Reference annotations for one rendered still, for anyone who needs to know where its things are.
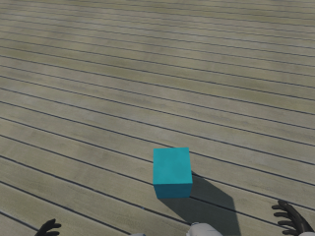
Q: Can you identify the robot left hand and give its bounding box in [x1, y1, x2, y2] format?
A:
[34, 218, 62, 236]

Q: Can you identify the carton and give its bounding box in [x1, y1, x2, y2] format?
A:
[153, 147, 193, 199]

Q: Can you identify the robot right thigh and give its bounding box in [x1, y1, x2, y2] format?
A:
[186, 223, 222, 236]

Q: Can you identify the robot right hand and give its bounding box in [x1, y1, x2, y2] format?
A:
[272, 201, 315, 236]

